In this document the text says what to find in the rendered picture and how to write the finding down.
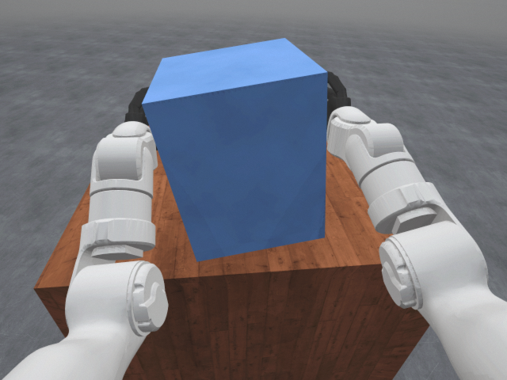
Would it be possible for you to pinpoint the robot right forearm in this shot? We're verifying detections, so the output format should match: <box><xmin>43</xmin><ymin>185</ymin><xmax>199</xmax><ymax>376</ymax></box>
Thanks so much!
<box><xmin>326</xmin><ymin>106</ymin><xmax>489</xmax><ymax>285</ymax></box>

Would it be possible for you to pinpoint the left robot upper arm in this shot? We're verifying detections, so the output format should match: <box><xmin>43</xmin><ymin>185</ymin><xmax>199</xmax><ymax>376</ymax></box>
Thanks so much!
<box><xmin>3</xmin><ymin>260</ymin><xmax>168</xmax><ymax>380</ymax></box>

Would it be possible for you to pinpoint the right robot upper arm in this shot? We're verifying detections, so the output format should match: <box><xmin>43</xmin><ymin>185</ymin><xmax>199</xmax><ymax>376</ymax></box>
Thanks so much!
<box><xmin>379</xmin><ymin>221</ymin><xmax>507</xmax><ymax>380</ymax></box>

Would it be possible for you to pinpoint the pedestal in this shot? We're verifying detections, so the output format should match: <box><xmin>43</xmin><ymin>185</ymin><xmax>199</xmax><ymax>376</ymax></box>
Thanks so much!
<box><xmin>33</xmin><ymin>126</ymin><xmax>430</xmax><ymax>380</ymax></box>

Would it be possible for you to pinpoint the robot left forearm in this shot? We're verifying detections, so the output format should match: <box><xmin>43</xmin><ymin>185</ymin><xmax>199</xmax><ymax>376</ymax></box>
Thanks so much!
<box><xmin>65</xmin><ymin>121</ymin><xmax>158</xmax><ymax>328</ymax></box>

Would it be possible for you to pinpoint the robot left hand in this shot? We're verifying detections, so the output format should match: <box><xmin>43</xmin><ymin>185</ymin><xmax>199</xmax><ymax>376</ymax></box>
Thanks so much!
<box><xmin>124</xmin><ymin>87</ymin><xmax>158</xmax><ymax>150</ymax></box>

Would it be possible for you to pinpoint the robot right hand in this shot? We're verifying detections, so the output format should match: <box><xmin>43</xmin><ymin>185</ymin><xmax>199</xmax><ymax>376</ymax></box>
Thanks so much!
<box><xmin>326</xmin><ymin>71</ymin><xmax>351</xmax><ymax>132</ymax></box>

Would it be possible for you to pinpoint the carton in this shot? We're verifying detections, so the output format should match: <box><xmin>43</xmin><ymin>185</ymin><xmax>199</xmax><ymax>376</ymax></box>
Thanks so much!
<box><xmin>142</xmin><ymin>38</ymin><xmax>328</xmax><ymax>262</ymax></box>

